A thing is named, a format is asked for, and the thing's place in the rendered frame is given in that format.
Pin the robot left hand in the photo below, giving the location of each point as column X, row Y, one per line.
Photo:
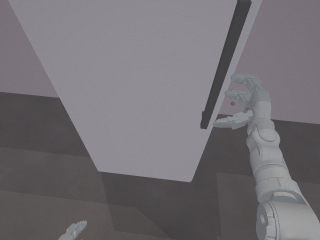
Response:
column 73, row 231

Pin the handle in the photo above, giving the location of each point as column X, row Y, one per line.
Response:
column 234, row 32

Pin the robot right hand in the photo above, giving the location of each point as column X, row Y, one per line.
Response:
column 258, row 104

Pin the right robot forearm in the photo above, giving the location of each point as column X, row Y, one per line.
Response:
column 273, row 180

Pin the fridge door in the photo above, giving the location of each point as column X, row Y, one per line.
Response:
column 135, row 75

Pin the right robot upper arm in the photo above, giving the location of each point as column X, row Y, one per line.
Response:
column 277, row 220

